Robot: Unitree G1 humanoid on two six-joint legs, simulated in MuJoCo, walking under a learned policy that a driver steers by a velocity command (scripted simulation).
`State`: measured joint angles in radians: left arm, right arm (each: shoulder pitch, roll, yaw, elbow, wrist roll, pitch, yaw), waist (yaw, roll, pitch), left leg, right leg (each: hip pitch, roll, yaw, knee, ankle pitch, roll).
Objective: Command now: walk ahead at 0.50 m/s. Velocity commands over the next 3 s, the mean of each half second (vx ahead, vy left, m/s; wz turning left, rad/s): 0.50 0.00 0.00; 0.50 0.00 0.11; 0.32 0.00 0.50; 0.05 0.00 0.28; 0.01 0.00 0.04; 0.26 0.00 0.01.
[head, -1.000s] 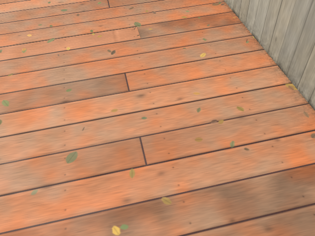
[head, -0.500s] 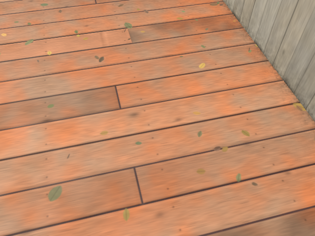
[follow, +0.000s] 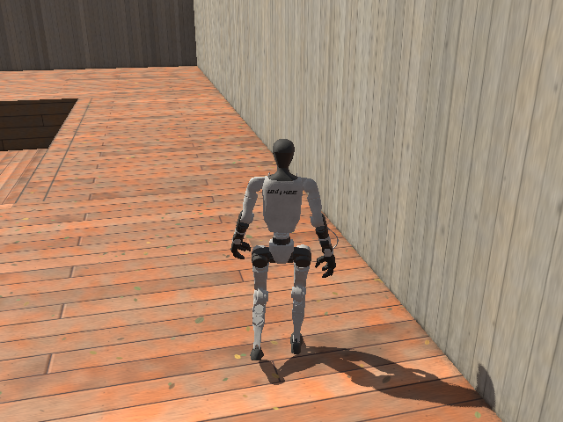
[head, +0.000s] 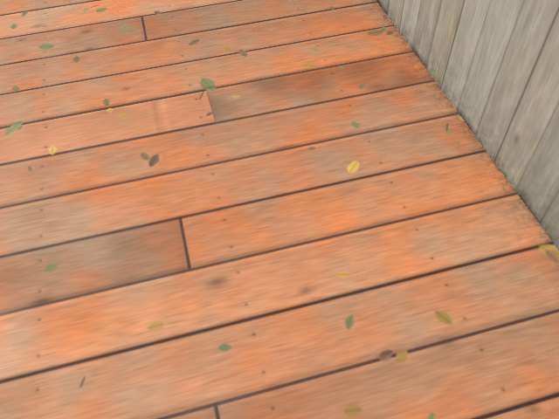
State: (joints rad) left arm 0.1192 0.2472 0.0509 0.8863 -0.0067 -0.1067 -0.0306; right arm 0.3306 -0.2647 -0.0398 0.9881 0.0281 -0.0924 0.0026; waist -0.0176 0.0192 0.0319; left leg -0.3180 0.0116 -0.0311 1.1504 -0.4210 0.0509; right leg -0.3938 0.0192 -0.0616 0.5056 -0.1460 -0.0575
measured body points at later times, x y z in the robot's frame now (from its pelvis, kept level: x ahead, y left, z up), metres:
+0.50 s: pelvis +0.29 +0.06 -0.01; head +0.32 +0.07 +0.44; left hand +0.27 +0.33 -0.16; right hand +0.46 -0.19 -0.11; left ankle +0.38 +0.15 -0.73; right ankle +0.11 -0.08 -0.66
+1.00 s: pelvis +0.56 +0.03 -0.01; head +0.60 +0.03 +0.44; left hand +0.78 +0.28 -0.10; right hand +0.52 -0.24 -0.15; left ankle +0.39 +0.15 -0.72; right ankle +0.70 -0.08 -0.73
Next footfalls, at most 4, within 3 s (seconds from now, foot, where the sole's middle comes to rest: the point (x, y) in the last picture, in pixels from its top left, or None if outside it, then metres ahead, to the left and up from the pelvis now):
0.44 left None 0.42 0.15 -0.77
0.98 right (323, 311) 0.74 -0.08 -0.77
1.46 left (217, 266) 0.88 0.21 -0.77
1.90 right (298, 245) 0.95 -0.02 -0.77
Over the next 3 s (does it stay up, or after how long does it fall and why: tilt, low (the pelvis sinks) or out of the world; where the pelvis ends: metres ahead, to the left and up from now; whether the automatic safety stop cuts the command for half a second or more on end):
stays up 0.96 0.16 0.01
